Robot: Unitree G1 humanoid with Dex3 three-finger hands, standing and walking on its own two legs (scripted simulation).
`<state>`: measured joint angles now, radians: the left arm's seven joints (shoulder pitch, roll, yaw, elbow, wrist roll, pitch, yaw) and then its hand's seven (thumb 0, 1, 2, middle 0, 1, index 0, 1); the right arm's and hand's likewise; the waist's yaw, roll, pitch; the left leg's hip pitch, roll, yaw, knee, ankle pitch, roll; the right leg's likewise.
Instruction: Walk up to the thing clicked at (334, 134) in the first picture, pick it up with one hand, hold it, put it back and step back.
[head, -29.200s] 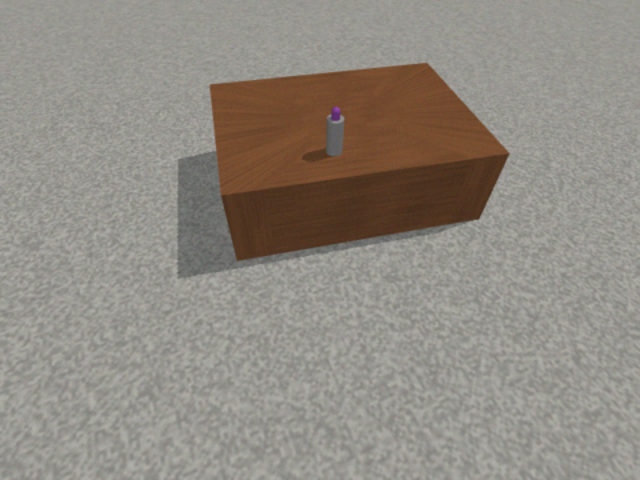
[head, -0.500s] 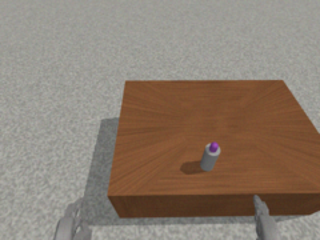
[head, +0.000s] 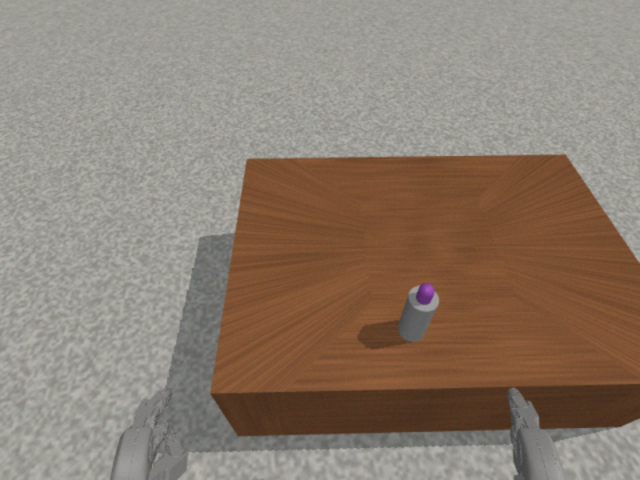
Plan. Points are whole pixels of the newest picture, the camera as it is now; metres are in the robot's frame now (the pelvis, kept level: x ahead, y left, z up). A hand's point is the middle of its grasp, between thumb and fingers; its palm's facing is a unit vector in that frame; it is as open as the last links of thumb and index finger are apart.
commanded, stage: home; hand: right
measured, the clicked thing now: (419, 309) +0.50 -0.20 -0.27
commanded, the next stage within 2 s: stand in 0.68 s
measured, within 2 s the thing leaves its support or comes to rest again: neither
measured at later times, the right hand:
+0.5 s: hand (478, 464) +0.17 -0.18 -0.05, palm faces +0.11 +0.95 -0.28, open 17.6 cm
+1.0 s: hand (484, 478) +0.16 -0.19 -0.08, palm faces +0.00 +0.94 -0.34, open 15.2 cm
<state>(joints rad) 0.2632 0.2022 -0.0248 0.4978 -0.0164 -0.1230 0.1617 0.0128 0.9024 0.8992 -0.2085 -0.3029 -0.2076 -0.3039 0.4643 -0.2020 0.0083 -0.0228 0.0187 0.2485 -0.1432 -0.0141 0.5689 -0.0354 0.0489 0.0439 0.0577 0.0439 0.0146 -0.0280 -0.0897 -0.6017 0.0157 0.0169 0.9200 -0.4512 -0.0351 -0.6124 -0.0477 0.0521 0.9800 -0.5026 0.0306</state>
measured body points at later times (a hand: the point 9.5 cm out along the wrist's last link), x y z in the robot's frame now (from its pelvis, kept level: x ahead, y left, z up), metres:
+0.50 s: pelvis +0.00 +0.00 +0.00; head +0.03 +0.00 +0.45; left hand +0.17 +0.24 -0.07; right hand +0.16 -0.23 -0.03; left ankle +0.01 +0.14 -0.68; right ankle +0.00 -0.13 -0.68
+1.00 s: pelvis -0.01 +0.01 +0.00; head +0.02 +0.00 +0.45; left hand +0.15 +0.25 -0.09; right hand +0.16 -0.24 -0.05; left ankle +0.01 +0.14 -0.68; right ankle +0.00 -0.13 -0.68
